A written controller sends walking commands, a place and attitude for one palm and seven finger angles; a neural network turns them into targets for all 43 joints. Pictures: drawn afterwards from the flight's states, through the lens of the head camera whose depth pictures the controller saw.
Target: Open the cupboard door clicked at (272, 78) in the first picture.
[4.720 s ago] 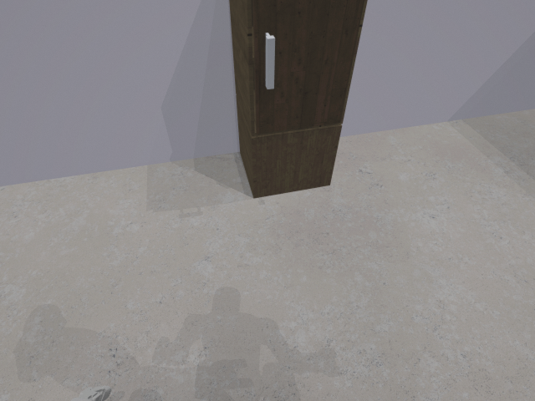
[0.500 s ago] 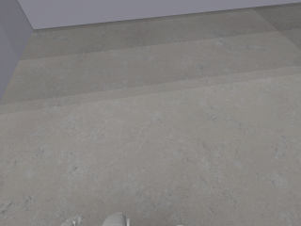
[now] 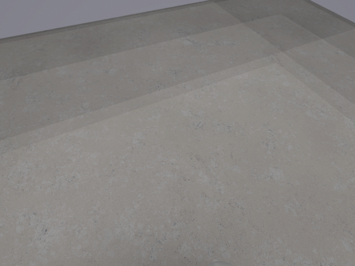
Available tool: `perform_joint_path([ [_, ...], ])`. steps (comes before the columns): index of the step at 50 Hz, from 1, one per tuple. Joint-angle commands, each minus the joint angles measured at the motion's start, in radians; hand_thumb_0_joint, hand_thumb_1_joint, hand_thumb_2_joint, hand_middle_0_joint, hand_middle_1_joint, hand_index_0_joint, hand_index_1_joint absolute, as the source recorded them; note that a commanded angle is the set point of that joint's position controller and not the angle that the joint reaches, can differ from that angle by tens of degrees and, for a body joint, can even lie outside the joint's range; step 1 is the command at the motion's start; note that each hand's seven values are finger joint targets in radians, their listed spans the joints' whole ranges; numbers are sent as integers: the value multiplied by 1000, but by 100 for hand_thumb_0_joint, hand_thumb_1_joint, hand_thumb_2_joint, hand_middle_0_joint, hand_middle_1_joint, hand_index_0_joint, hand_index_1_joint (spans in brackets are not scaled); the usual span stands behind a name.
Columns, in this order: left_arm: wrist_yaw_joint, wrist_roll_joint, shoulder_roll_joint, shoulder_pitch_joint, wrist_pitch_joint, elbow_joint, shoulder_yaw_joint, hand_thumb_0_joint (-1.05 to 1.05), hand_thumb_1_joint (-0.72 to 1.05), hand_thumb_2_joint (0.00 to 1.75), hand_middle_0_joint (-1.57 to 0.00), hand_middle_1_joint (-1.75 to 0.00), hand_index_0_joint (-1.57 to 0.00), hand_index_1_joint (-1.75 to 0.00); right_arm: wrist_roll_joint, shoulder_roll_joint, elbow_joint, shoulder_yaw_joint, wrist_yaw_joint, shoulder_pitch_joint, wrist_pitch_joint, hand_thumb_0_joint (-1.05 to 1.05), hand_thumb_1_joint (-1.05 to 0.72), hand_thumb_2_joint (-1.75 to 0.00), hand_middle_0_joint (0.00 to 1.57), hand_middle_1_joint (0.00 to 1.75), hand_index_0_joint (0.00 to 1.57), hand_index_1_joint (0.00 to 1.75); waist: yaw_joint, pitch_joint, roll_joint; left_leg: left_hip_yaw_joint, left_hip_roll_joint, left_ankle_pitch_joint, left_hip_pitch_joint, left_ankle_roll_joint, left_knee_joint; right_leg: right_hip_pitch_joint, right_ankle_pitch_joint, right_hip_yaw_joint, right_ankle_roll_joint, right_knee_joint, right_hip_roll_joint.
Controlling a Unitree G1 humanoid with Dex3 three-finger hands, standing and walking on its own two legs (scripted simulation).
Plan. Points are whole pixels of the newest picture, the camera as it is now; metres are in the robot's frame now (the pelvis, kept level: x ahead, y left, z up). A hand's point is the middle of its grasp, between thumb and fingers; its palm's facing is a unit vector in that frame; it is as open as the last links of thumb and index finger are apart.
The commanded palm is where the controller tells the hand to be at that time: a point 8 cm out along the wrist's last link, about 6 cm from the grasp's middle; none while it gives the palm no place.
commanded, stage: walk to a spot facing it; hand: left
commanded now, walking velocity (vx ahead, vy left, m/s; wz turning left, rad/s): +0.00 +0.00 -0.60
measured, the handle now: out of the picture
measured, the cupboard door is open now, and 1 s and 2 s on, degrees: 0 0 0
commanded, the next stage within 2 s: turn to face it in 0.80 s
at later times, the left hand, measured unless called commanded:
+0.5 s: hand out of the picture +0.12 +0.15 -0.16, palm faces -0.17 -0.97 -0.20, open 7.4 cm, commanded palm none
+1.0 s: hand (156, 192) +0.33 +0.08 -0.17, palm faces -0.52 -0.83 -0.20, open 7.4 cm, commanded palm none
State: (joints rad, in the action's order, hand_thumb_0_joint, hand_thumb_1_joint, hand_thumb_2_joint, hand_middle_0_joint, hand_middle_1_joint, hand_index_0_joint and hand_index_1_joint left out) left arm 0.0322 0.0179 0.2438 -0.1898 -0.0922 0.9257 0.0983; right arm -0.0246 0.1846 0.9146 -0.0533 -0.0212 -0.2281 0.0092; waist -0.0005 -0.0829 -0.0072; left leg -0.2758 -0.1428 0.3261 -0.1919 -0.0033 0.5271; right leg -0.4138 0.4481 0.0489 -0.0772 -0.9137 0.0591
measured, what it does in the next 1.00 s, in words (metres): walks ahead, turning right: right foot, then left foot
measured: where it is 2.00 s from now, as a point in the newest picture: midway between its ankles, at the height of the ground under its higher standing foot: outside the picture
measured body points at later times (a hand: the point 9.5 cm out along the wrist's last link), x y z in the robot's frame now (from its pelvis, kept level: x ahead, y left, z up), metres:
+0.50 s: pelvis +0.04 -0.03 +0.00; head +0.06 -0.03 +0.45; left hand +0.13 +0.20 -0.15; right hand +0.08 -0.30 -0.13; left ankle +0.09 +0.10 -0.70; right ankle -0.01 -0.13 -0.74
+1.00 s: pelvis +0.14 -0.03 +0.00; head +0.18 -0.04 +0.44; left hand +0.36 +0.13 -0.15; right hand -0.02 -0.21 -0.15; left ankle +0.12 +0.08 -0.74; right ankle +0.11 -0.16 -0.70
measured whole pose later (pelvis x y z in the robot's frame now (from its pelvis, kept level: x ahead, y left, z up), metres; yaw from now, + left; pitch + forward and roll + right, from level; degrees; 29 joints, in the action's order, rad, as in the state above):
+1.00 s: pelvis +0.14 -0.03 +0.00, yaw -32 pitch +0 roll -1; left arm 0.02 0.03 0.22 -0.12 -0.06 0.94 0.08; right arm -0.03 0.16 1.02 -0.04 -0.03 -0.37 -0.01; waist -0.05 -0.09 -0.01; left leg -0.34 -0.12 0.40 -0.08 0.00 0.50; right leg -0.47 0.33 0.09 -0.04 -0.81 0.06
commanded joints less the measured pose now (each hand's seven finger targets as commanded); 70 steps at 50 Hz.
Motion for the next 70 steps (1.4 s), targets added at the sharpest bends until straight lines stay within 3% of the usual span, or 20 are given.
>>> perform_joint_path([
  [1,-2,0,27,75,51,-113,-1,0,90,90,-20,-30,-20,-30,-4,227,-33,-65,0,-51,-11,0,-90,-90,20,30,20,30,-43,109,246,125,-243,-597,154,100,-70,1,-6,65,26,192,-35],
  [4,-16,7,122,-70,79,-70,14,0,90,90,-20,-30,-20,-30,12,203,-40,-63,12,-57,-7,0,-90,-90,20,30,20,30,37,208,37,35,-189,-441,-38,-21,236,371,-387,-24,86,516,29],
  [5,-33,14,241,-152,91,-47,38,0,90,90,-20,-30,-20,-30,14,113,-92,-36,15,-7,-3,0,-90,-90,20,30,20,30,85,207,-304,22,-34,223,-374,-80,465,547,-819,-394,189,534,291],
  [6,-46,-4,273,-190,82,-33,46,0,90,90,-20,-30,-20,-30,13,115,-121,-27,1,51,9,0,-90,-90,20,30,20,30,100,228,-300,173,7,359,-430,-81,610,504,-1051,-428,281,494,366],
  [8,-56,-5,214,-119,79,-49,40,0,90,90,-20,-30,-20,-30,11,115,-114,-23,-3,72,18,0,-90,-90,20,30,20,30,69,165,-285,254,-24,246,-479,-76,661,437,-753,-366,272,539,274],
  [16,-37,0,161,-48,107,-65,12,0,90,90,-20,-30,-20,-30,-7,139,-67,-35,25,62,11,0,-90,-90,20,30,20,30,23,66,-119,223,13,10,-391,-103,504,261,-202,-327,244,656,149],
  [23,-32,6,169,-93,116,-39,13,0,90,90,-20,-30,-20,-30,5,122,-107,-24,27,133,-24,0,-90,-90,20,30,20,30,46,54,-133,222,68,62,-295,-77,238,260,-223,-410,270,637,158],
  [26,-31,1,164,-35,109,-45,16,0,90,90,-20,-30,-20,-30,9,119,-75,-21,15,23,-41,0,-90,-90,20,30,20,30,-12,71,-139,195,102,-36,-46,-67,12,138,-231,-382,219,543,101],
  [27,-28,-4,139,-19,105,-51,10,0,90,90,-20,-30,-20,-30,9,143,-44,-25,6,-58,-49,0,-90,-90,20,30,20,30,-47,96,-75,194,90,-90,111,-63,-96,59,-202,-335,182,460,43],
  [29,-13,-13,29,-46,102,-81,-12,0,90,90,-20,-30,-20,-30,-5,317,-23,-59,-1,-202,-52,0,-90,-90,20,30,20,30,-92,154,380,670,-348,152,309,63,-303,-257,167,-79,74,-34,-133],
  [30,-12,2,65,-7,96,-89,0,0,90,90,-20,-30,-20,-30,-6,302,-34,-50,0,-175,-40,0,-90,-90,20,30,20,30,-87,69,258,701,-404,254,150,118,-355,-259,153,-101,73,-166,-61],
  [36,4,8,23,-77,66,-16,5,0,90,90,-20,-30,-20,-30,3,148,-28,-3,-18,-70,-61,0,-90,-90,20,30,20,30,4,41,150,210,-195,-544,90,49,-241,-182,-113,-42,22,-295,-3],
  [47,-13,10,-32,114,62,-69,-24,0,90,90,-20,-30,-20,-30,-7,132,72,-21,-11,-195,-40,0,-90,-90,20,30,20,30,-60,25,191,86,-200,-773,166,109,-136,-106,-112,62,33,110,-6],
  [50,-31,12,-29,22,88,-28,-36,0,90,90,-20,-30,-20,-30,-1,134,103,-21,-9,-188,-38,0,-90,-90,20,30,20,30,-12,94,172,101,-179,-857,161,85,-18,86,-202,80,61,343,-40],
  [52,-52,19,71,-134,126,44,-26,0,90,90,-20,-30,-20,-30,21,85,112,-7,2,-213,-47,0,-90,-90,20,30,20,30,52,247,-14,84,-95,-549,-43,4,193,485,-689,-45,93,478,109],
  [53,-61,10,138,-188,144,76,-18,0,90,90,-20,-30,-20,-30,34,18,95,13,3,-204,-44,0,-90,-90,20,30,20,30,63,339,-207,86,16,177,-218,-45,344,655,-1158,-241,208,421,359],
  [54,-62,-4,146,-172,136,65,-26,0,90,90,-20,-30,-20,-30,35,41,80,5,-8,-188,-23,0,-90,-90,20,30,20,30,58,334,-165,193,29,337,-209,-41,445,584,-1291,-195,287,421,409],
  [59,-82,4,87,31,108,21,-30,0,90,90,-20,-30,-20,-30,21,28,106,-8,6,-141,24,0,-90,-90,20,30,20,30,0,85,-118,237,24,206,-264,-53,593,253,-812,-23,230,533,326],
  [67,-77,16,95,67,90,-23,1,0,90,90,-20,-30,-20,-30,7,25,32,-28,34,-82,31,0,-90,-90,20,30,20,30,-16,28,-192,146,35,94,-209,-58,344,109,-354,94,175,539,315],
  [70,-71,5,93,77,75,-43,5,0,90,90,-20,-30,-20,-30,2,73,24,-42,39,-149,20,0,-90,-90,20,30,20,30,-61,83,-60,133,57,-113,-41,-48,82,59,-221,150,110,338,277],
])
